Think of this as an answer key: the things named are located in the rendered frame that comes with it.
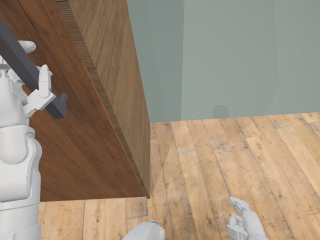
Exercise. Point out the left robot shin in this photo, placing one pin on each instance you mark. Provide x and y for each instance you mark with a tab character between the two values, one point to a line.
154	221

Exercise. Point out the handle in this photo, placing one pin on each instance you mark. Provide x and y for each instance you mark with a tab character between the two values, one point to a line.
17	58

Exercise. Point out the left robot thigh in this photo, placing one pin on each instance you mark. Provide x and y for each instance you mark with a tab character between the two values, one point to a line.
146	231

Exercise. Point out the robot left hand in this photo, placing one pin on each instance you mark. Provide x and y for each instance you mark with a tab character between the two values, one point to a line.
12	111

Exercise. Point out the left robot forearm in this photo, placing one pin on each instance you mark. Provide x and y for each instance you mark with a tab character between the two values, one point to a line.
20	183

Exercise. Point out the robot right hand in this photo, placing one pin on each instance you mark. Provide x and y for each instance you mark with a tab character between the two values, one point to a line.
247	226

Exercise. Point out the wardrobe door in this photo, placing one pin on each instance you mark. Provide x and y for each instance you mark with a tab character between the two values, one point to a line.
82	155

